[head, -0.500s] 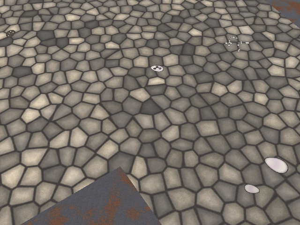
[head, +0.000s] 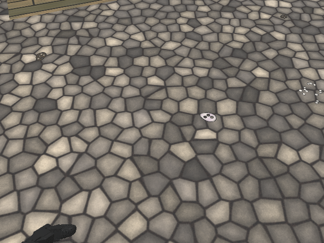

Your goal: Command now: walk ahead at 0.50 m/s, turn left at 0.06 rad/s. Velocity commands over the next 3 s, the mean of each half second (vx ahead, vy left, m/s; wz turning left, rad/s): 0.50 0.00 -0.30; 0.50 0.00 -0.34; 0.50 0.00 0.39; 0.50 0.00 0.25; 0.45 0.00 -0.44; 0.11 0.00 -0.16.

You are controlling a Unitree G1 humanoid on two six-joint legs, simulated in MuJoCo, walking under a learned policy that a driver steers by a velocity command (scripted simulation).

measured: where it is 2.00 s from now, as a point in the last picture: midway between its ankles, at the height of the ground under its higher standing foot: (198, 137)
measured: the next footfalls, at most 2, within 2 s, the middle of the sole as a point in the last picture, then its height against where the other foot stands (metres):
left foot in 0.48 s outside the picture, level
right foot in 0.96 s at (228, 222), level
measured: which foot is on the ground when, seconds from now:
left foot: down 0.00-0.00, up 0.02-0.46, down 0.48-0.98, up 1.00-1.00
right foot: down 0.00-0.48, up 0.50-0.94, down 0.96-1.00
